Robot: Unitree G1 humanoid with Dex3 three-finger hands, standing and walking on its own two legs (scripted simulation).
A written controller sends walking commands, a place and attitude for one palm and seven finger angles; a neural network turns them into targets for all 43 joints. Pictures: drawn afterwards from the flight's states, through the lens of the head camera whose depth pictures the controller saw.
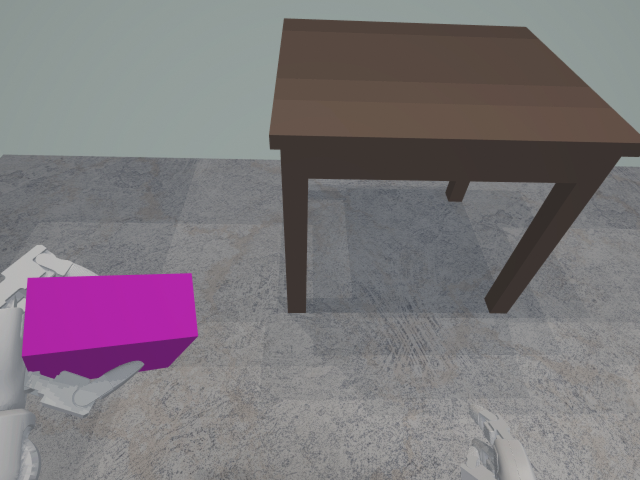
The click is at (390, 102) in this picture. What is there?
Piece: table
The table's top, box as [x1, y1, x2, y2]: [269, 18, 639, 156]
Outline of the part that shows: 284,18 269,131 269,142 271,149 639,156 639,134 526,27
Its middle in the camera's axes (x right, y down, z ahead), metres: +0.31 -0.49 +1.14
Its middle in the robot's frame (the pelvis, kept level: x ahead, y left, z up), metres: +1.20 -0.24 -0.02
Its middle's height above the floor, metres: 0.75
